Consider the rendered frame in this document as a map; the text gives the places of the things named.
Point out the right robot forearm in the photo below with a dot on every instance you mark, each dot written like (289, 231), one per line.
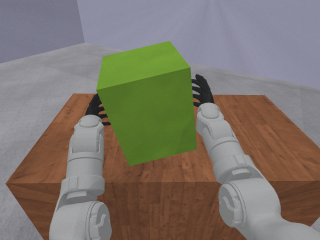
(230, 163)

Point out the robot right hand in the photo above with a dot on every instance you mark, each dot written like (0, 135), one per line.
(203, 89)

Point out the left robot upper arm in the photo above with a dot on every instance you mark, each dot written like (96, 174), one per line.
(81, 221)

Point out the pedestal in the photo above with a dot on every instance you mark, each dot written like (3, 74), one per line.
(175, 197)

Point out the left robot forearm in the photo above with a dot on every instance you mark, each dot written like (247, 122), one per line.
(84, 174)

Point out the robot left hand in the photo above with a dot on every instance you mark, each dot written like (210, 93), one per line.
(94, 109)

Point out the right robot upper arm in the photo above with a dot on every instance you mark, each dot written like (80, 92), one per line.
(252, 207)

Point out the carton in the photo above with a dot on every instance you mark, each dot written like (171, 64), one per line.
(148, 98)

